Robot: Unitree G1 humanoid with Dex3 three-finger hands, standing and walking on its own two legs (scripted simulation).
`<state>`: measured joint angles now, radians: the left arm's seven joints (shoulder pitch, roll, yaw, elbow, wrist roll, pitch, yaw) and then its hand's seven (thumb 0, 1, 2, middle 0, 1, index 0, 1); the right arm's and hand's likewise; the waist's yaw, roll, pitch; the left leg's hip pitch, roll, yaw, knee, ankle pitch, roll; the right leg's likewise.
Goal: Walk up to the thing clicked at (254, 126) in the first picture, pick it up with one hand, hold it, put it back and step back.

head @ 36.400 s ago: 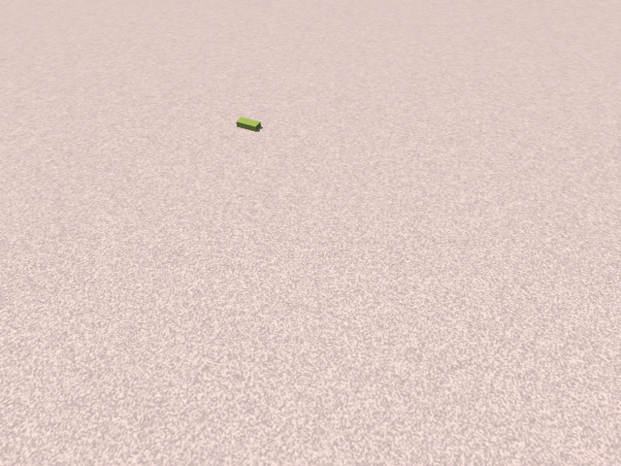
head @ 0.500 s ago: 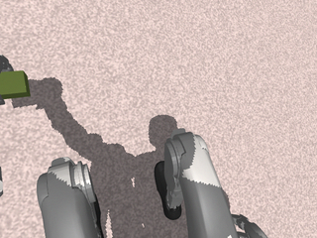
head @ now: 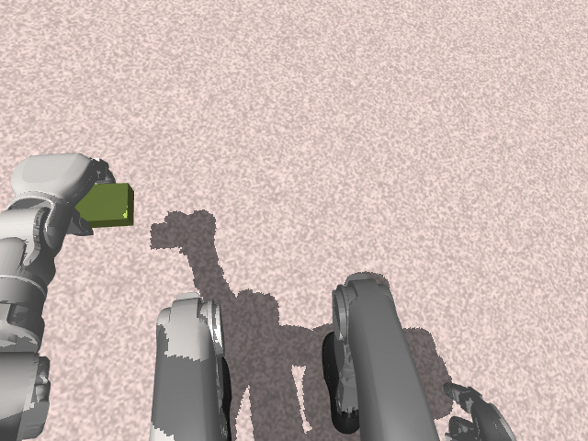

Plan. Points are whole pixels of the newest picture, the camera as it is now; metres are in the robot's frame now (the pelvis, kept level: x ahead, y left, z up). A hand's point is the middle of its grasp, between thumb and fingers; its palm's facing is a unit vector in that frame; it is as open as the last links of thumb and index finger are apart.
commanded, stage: lift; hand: left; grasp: from above
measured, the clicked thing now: (84, 206) +0.46 +0.29 -0.14
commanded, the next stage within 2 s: hold in 1.06 s
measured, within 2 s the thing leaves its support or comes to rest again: neither
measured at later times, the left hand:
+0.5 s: hand (0, 210) +0.36 +0.24 +0.11, palm faces -0.46 -0.09 -0.89, open 8.4 cm
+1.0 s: hand out of the picture +0.37 +0.22 +0.21, palm faces -0.46 -0.09 -0.88, open 8.4 cm
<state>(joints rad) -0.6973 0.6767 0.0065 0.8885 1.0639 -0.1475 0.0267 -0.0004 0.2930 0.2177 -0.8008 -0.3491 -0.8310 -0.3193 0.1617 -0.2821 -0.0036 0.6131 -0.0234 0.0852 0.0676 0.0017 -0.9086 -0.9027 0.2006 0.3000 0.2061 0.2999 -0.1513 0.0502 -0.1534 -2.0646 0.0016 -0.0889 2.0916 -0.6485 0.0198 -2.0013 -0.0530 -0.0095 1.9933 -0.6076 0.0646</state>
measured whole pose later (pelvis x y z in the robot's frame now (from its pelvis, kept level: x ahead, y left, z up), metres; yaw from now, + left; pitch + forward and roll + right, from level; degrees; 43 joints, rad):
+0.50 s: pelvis +0.02 -0.01 +0.18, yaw +3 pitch +22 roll -2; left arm -0.37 0.50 -0.10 0.70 0.98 -0.06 0.05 0.00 0.30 0.18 -0.82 -0.30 -0.86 -0.26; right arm 0.18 -0.24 -0.02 0.68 0.03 0.04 -0.05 0.00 -0.89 -0.90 0.20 0.30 0.21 0.30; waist -0.08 0.04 -0.15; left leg -1.30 0.04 -0.04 1.47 -0.55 -0.01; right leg -1.29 -0.04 -0.01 1.41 -0.50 0.05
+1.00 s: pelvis +0.06 -0.01 +0.29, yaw +2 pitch +12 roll -1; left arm -0.35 0.40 -0.18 0.85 1.00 -0.01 0.13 0.00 0.28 0.22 -0.83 -0.30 -0.86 -0.27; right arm 0.24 -0.24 -0.05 0.74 0.04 0.01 -0.05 0.01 -0.89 -0.90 0.20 0.30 0.21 0.30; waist -0.06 0.03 -0.09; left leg -0.73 0.05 0.01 0.94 -0.42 -0.01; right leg -0.74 -0.03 0.01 0.90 -0.37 0.04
